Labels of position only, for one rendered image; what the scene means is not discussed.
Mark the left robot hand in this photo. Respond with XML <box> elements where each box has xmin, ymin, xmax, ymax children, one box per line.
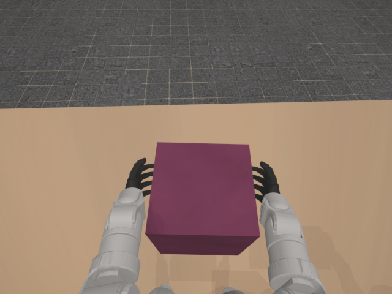
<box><xmin>125</xmin><ymin>158</ymin><xmax>154</xmax><ymax>196</ymax></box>

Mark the carton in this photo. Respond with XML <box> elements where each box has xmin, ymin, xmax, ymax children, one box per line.
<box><xmin>145</xmin><ymin>142</ymin><xmax>260</xmax><ymax>255</ymax></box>

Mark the right robot hand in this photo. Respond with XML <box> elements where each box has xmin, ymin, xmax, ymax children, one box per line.
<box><xmin>252</xmin><ymin>161</ymin><xmax>280</xmax><ymax>202</ymax></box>

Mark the robot left upper arm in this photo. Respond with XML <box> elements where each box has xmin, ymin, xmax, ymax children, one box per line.
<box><xmin>80</xmin><ymin>281</ymin><xmax>140</xmax><ymax>294</ymax></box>

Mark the robot left forearm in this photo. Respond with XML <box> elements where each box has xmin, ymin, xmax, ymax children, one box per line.
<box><xmin>79</xmin><ymin>187</ymin><xmax>146</xmax><ymax>294</ymax></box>

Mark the left robot shin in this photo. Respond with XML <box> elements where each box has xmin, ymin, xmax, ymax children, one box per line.
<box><xmin>160</xmin><ymin>284</ymin><xmax>172</xmax><ymax>290</ymax></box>

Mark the robot right forearm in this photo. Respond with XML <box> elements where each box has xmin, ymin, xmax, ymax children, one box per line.
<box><xmin>260</xmin><ymin>192</ymin><xmax>328</xmax><ymax>294</ymax></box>

